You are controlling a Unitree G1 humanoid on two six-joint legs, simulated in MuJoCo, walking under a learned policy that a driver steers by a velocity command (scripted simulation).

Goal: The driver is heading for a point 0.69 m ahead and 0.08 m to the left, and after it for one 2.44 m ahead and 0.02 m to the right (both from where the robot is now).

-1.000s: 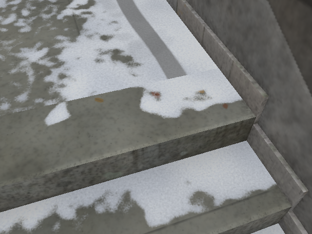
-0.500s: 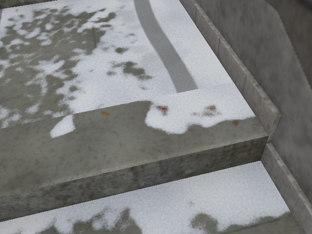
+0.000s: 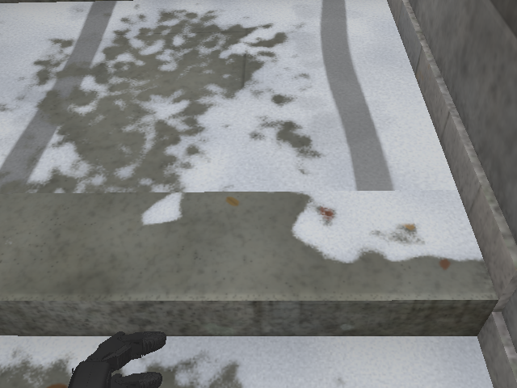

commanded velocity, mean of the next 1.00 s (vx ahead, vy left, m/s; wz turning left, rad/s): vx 0.48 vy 0.00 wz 0.07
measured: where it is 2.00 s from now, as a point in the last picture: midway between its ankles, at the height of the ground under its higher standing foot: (148, 215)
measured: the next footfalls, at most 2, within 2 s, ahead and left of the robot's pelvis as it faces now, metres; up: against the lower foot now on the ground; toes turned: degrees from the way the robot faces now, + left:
right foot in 0.04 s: +0.07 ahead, -0.17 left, +0.00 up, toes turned +6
left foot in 0.50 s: +0.19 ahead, +0.31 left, +0.00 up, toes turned +22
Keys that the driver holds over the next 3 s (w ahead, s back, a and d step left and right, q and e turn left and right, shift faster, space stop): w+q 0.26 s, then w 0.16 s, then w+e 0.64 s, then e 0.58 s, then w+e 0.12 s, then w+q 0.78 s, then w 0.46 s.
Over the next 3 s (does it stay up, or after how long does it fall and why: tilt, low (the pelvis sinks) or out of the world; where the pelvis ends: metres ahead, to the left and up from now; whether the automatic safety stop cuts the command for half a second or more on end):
stays up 1.41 0.17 0.33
